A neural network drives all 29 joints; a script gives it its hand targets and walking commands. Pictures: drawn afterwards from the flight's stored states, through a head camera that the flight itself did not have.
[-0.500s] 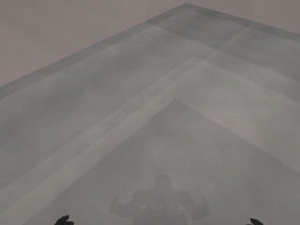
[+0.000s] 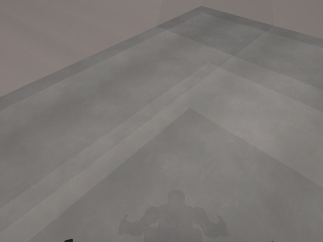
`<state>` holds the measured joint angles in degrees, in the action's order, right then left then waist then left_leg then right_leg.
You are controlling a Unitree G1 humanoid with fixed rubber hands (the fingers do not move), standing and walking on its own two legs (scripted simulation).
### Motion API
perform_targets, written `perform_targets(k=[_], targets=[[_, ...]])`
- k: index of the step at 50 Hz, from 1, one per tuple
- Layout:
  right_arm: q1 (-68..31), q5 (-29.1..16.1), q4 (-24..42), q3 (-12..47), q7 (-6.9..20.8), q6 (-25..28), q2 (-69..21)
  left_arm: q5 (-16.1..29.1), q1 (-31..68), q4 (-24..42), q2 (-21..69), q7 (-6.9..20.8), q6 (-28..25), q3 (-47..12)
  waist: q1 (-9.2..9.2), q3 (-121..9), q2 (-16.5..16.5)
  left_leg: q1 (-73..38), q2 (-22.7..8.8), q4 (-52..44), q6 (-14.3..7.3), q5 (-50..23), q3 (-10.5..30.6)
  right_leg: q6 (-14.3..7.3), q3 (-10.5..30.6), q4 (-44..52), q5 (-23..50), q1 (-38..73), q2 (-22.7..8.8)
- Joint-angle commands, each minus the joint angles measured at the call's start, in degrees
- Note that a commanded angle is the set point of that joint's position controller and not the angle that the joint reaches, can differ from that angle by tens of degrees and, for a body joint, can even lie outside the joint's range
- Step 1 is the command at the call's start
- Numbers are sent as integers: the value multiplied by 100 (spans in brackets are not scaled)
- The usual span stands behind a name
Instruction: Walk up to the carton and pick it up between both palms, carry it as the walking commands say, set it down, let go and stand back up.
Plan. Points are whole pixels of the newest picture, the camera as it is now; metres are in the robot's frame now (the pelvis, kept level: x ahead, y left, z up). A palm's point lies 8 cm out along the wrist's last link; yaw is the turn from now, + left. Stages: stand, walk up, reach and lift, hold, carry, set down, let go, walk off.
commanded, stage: stand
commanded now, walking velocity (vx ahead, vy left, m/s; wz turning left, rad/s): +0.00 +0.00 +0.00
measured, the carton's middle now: out of the picture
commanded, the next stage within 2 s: walk up in 0.18 s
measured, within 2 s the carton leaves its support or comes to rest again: neither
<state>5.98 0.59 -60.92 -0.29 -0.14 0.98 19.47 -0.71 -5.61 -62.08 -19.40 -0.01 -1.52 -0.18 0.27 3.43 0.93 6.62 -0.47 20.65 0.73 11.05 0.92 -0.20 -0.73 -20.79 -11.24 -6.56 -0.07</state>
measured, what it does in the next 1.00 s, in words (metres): steps on the spot, turning right: right foot, then left foot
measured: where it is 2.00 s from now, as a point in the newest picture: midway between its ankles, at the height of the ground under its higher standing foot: outside the picture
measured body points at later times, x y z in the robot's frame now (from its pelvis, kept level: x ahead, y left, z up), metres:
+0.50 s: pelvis +0.00 -0.01 -0.01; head +0.02 -0.01 +0.44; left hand +0.11 +0.30 -0.12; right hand +0.10 -0.32 -0.13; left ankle +0.00 +0.13 -0.75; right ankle +0.00 -0.12 -0.74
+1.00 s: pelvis -0.01 -0.08 -0.02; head +0.03 -0.07 +0.43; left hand +0.21 +0.18 -0.13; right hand +0.01 -0.43 -0.11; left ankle +0.07 -0.04 -0.75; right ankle +0.01 -0.21 -0.75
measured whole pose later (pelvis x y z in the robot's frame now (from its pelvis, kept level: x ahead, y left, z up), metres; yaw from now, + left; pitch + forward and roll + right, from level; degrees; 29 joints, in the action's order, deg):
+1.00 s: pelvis -0.01 -0.08 -0.02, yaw -21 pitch +3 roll -2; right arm 9.4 1.0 -51.0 -2.3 0.0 2.4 24.4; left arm -2.8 -9.1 -44.1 -23.0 6.9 4.1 3.0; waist 3.8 1.0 -0.1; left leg 24.3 2.4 33.3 -2.4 12.8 -1.4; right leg -0.8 4.7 -32.3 -11.3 -24.4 5.5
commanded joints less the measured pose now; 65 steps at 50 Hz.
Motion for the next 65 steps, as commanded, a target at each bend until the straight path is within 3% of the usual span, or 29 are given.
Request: perform_targets(k=[1,18,19,21,22,23,25,27,30,31,32,33,34,35,37,40,44,45,46,47,48,49,50,52,54,56,58,62,65], targets=[[-263,0,345,-215,-55,96,1086,-23,299,315,-1213,-46,-100,237,-17,-365,-78,-26,-618,-342,-222,-639,524,-135,637,420,599,-15,-677],[-175,-4,275,-220,-41,72,1092,-1,236,249,-1240,-63,-107,232,-15,-497,-195,-154,-647,-360,-220,-759,549,-138,641,465,867,64,-702],[-139,28,708,-616,-8,5,2114,-169,602,1228,-1783,256,29,512,-123,-774,-377,-251,-523,508,-540,-1060,112,-306,736,-458,1896,-1189,-396],[-27,60,755,-667,-44,-37,2142,-172,727,1402,-1604,374,105,505,-214,-698,242,-296,-1193,56,-901,-144,684,-91,441,-1355,1020,-1814,-87],[66,61,870,-729,-44,-9,2221,-198,579,1488,-1546,431,126,545,-205,-907,542,-422,-1871,-103,-1284,-683,985,55,280,-2192,43,-1923,11],[23,56,968,-719,-58,30,2133,-269,508,1559,-1479,478,179,559,-157,-937,549,-440,-2472,-54,-1706,-1575,1252,117,519,-3065,-1455,-2415,-136],[-290,56,1290,-757,-75,96,2147,-293,165,1684,-1519,609,236,599,40,-898,637,-113,-2724,-39,-1812,-1074,1191,85,933,-3640,-1572,-2671,-586],[-490,70,1365,-731,-86,119,2037,-262,161,1719,-1588,696,233,609,163,-858,674,14,-2504,106,-1478,-1097,774,2,946,-3287,-1330,-2702,-743],[-651,89,1453,-786,-10,112,2132,-196,-43,1593,-1607,776,260,659,302,-926,846,637,-2176,349,-1115,-631,-19,-19,279,-2306,-808,-1922,-578],[-718,89,1468,-788,38,97,2147,-203,-291,1480,-1582,792,258,678,438,-944,848,887,-1862,638,-926,-523,-489,-24,-87,-1635,-368,-1353,-389],[-600,59,1472,-714,77,74,1974,-218,-390,1438,-1622,770,234,719,485,-949,430,1038,-1363,1275,-681,-493,-862,-105,-185,-947,-63,-1024,-163],[-512,49,1534,-635,89,45,1714,-258,-589,1400,-1922,726,225,787,701,-840,-486,1610,-730,2188,-387,101,-1063,-409,480,-262,-14,-781,-253],[-569,8,1679,-538,84,9,1525,-316,-523,1527,-2442,677,221,876,720,-451,-1999,3268,168,3250,-84,2555,-1042,-1060,2764,815,463,-485,-1444],[-593,37,1622,-487,-16,-20,1701,-213,-238,1685,-2511,662,240,844,560,-483,-1762,3453,-166,3823,-66,2736,-256,-1479,3033,813,109,-598,-1644],[-597,-22,1524,-553,-16,82,1821,-220,-123,1924,-2204,597,225,769,534,-606,-1002,3507,-292,3744,-14,2300,-161,-1579,2667,244,813,-434,-1386],[163,-81,1208,-571,14,209,1725,-226,-50,2106,-1914,598,296,679,319,-1246,-1493,2557,33,2873,50,1391,-263,-1337,2022,-236,1953,-448,-941],[492,-10,1261,-536,-2,185,1658,-215,250,2454,-1714,633,338,665,280,-1537,-1180,2021,259,2479,-28,907,-273,-1217,2141,99,652,-685,-903],[754,-64,1280,-458,1,208,1549,-307,316,2470,-1757,628,427,714,-60,-1607,-833,1058,353,1674,-221,627,-270,-1296,2113,10,479,-1075,-663],[1041,-10,1222,-480,-40,249,1524,-210,519,2515,-1584,649,467,658,-282,-1679,-589,249,362,654,-305,-14,-267,-1046,1919,-220,4,-1589,-511],[1033,119,1274,-590,-113,263,1878,-150,466,2537,-1313,678,474,559,-394,-1534,197,-382,-164,-406,-351,430,443,-534,1403,-793,-578,-2391,10],[882,230,1375,-751,-199,242,2545,-147,349,2522,-982,685,470,472,-518,-1491,1705,-775,-1996,-1245,-378,1992,2364,-99,662,-2275,-1298,-3421,565],[337,188,1547,-742,-240,244,2529,-280,221,2286,-1495,608,503,671,-262,-877,873,59,-2523,-1418,-307,2327,2613,51,1173,-3272,-1006,-3600,325],[-46,114,1659,-683,-257,241,2410,-280,-271,2099,-1724,609,522,794,110,-737,317,499,-2261,-1319,-35,1955,2005,164,1281,-3485,-654,-3202,252],[-526,44,1720,-673,-231,245,2010,-350,-329,2091,-2031,729,527,891,198,-691,349,573,-1931,-1249,-91,1652,1338,297,1154,-3782,-70,-3001,-133],[-382,94,1630,-728,-226,299,1841,-370,-267,1989,-1890,831,500,917,172,-732,495,376,-1614,-1216,-149,991,522,299,832,-3974,190,-2956,-330],[-331,77,1593,-736,-215,281,1800,-345,-225,2021,-1721,881,463,862,119,-627,510,224,-1600,-1039,-473,543,63,384,791,-3990,362,-3284,-497],[-185,59,1568,-758,-163,291,1833,-319,-47,2158,-1616,952,453,826,-12,-640,508,125,-1642,-1049,-542,381,-219,412,701,-3729,330,-3360,-630],[28,128,1448,-889,-71,324,2168,-264,407,2348,-1488,1033,450,799,-200,-601,756,17,-1876,-998,-1113,379,-621,347,356,-2925,-50,-3228,-877],[181,153,1402,-951,11,349,2293,-240,517,2366,-1460,1062,415,808,-243,-756,811,-161,-1863,-739,-1194,190,-959,248,59,-2263,-92,-2921,-883]])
